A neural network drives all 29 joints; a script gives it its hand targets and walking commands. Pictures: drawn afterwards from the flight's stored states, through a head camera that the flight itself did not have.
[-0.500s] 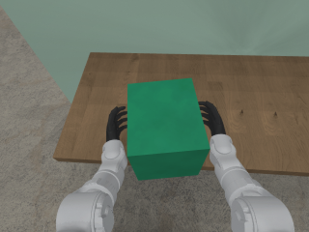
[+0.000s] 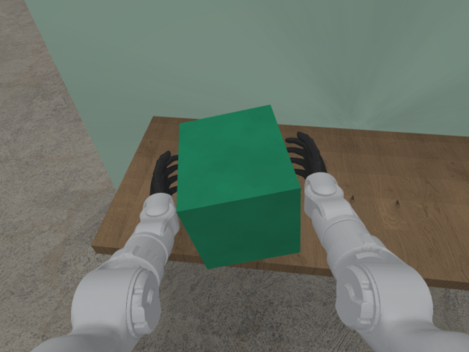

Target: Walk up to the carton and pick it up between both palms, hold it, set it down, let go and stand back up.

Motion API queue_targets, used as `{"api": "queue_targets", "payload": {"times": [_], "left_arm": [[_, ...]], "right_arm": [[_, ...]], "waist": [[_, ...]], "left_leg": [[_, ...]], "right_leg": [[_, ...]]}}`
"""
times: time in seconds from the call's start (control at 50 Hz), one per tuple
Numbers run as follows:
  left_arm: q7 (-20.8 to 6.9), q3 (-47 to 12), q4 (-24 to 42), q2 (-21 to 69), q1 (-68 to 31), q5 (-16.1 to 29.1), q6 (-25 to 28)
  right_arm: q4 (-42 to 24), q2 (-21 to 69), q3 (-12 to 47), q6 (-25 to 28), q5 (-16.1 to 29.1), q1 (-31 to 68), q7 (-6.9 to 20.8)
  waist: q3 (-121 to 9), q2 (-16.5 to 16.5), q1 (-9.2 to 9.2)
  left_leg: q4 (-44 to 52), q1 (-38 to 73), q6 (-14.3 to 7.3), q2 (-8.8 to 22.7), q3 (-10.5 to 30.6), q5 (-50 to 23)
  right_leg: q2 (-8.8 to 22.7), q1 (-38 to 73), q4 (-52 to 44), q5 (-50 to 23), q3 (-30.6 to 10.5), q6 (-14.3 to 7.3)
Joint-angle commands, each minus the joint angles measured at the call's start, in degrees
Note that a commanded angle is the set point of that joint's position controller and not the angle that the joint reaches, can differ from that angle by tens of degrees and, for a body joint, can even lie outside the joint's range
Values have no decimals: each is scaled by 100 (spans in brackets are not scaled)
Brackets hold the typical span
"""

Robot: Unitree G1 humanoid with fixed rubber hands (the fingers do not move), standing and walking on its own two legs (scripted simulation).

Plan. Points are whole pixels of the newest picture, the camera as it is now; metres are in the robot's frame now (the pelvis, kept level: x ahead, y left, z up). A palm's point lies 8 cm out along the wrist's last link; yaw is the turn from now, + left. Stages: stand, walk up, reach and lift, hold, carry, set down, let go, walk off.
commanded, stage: reach and lift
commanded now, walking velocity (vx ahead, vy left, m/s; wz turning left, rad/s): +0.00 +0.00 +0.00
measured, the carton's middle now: (238, 186) +0.44 -0.01 +0.03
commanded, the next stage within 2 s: none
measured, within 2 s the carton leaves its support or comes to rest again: neither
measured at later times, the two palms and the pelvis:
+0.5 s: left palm (160, 187) +0.41 +0.13 +0.08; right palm (319, 186) +0.38 -0.15 +0.09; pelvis +0.03 +0.03 +0.01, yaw -3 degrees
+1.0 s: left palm (149, 166) +0.40 +0.14 +0.14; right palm (322, 175) +0.37 -0.14 +0.13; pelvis +0.02 +0.01 +0.02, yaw +0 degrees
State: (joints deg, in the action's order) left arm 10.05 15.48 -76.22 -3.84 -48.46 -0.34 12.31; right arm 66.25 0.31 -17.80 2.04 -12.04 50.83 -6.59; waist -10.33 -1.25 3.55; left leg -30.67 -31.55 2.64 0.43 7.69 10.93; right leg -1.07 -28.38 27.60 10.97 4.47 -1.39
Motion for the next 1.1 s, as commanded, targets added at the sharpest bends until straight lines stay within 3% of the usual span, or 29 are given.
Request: {"api": "queue_targets", "payload": {"times": [0.0, 0.12, 0.2, 0.3, 0.38, 0.5, 0.58, 0.68, 0.72, 0.8, 0.96, 1.08], "left_arm": [[-1041, -1236, 1962, 3824, -4241, -485, 422], [-966, -2209, 2649, 4482, -4118, -232, 572], [-955, -2890, 3059, 4919, -3436, -84, 444], [-951, -3275, 3755, 5048, -2235, -42, -148], [-966, -3476, 4290, 5082, -1703, -134, -530], [-909, -3774, 5531, 4840, -1585, -335, -1009], [-869, -4131, 6239, 4725, -1829, -287, -1364], [-964, -4132, 6456, 4423, -1688, -254, -1944], [-1018, -4062, 6432, 4295, -1669, -230, -2132], [-1129, -3890, 6315, 4148, -1573, -241, -2405], [-1422, -3361, 6435, 3917, -1108, -503, -2972], [-1530, -3487, 7022, 3857, -967, -565, -3148]], "right_arm": [[-1132, 4179, 1246, 270, -167, 3262, 704], [-1924, 4485, 2432, 515, 310, 2936, 544], [-2479, 4628, 3391, 453, 979, 2488, 399], [-3558, 4415, 4248, 69, 1886, 1992, 229], [-4419, 4069, 4504, -48, 2198, 1843, 123], [-5128, 3570, 4326, -244, 2075, 1345, 144], [-5397, 3477, 4244, -403, 1917, 1284, 306], [-5665, 3210, 4053, -630, 1792, 1490, 393], [-5740, 3117, 4012, -694, 1729, 1590, 403], [-5773, 2988, 3942, -767, 1705, 1758, 372], [-5916, 2698, 3874, -938, 1870, 1617, 81], [-6456, 2654, 4147, -803, 2082, 1447, -117]], "waist": [[-2866, -308, 82], [-4409, -271, 114], [-4574, -145, 109], [-3488, 170, -69], [-2569, 168, -150], [-1913, -149, -61], [-2012, -307, -8], [-1880, -371, -19], [-1895, -204, -8], [-1843, -33, -23], [-1551, 275, 19], [-1808, 148, 80]], "left_leg": [[750, 610, -42, -419, -580, -490], [573, 1131, -103, -358, -533, -1976], [395, 1289, -94, -305, -435, -2679], [402, 1407, -58, -213, -338, -2875], [425, 1962, 54, -176, -307, -2736], [739, 2506, 243, -158, -372, -1670], [972, 2395, 212, -173, -490, -799], [1124, 2221, 127, -234, -559, -171], [1158, 2232, 89, -235, -554, -31], [1189, 2286, 49, -247, -553, -168], [1284, 2678, 15, -250, -510, -1185], [1232, 3026, 41, -292, -504, -2114]], "right_leg": [[-183, 2509, -340, -1838, -121, 173], [-280, 2954, -255, -3423, -216, 178], [-305, 3196, -236, -4096, -370, 122], [-370, 3160, -439, -3853, -452, 87], [-433, 2751, -838, -3001, -392, 47], [-417, 2181, -1351, -1480, -214, -74], [-338, 2064, -1375, -882, -88, -71], [-245, 2219, -1346, -536, 10, 5], [-224, 2307, -1358, -496, 43, 58], [-192, 2577, -1365, -779, 71, 145], [-176, 3322, -1481, -1976, 36, 299], [-163, 3833, -1463, -3064, 33, 372]]}}
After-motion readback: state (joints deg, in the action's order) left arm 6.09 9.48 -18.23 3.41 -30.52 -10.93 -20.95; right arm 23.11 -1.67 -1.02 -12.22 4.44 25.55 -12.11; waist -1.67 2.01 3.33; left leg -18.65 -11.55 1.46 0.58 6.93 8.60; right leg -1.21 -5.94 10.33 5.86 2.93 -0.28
